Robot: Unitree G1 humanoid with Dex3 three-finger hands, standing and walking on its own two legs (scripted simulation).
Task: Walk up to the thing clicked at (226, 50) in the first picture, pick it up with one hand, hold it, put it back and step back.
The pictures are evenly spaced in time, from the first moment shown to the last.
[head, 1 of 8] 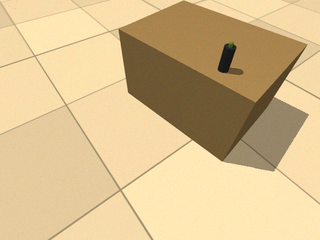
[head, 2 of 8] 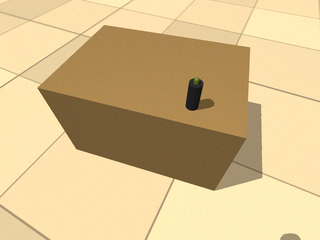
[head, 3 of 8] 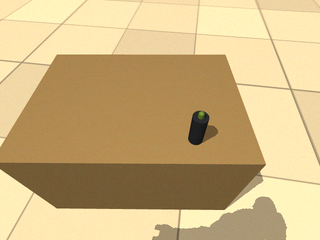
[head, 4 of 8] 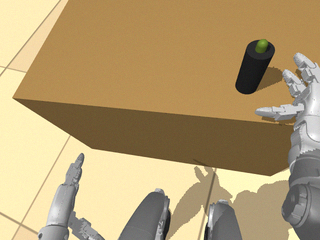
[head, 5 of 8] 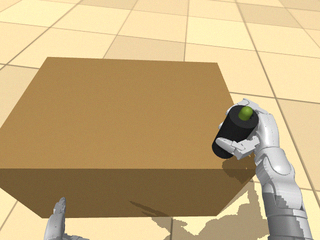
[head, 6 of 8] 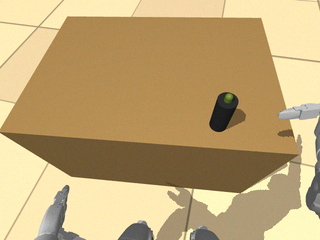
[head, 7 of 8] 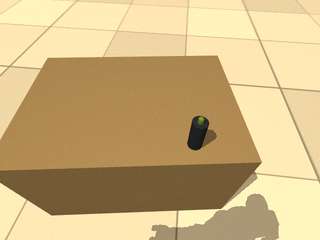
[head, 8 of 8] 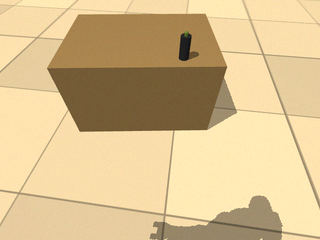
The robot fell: no
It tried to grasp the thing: yes
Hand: right
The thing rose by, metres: 0.23
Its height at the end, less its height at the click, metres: +0.00
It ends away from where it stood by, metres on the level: 0.02
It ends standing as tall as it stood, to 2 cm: yes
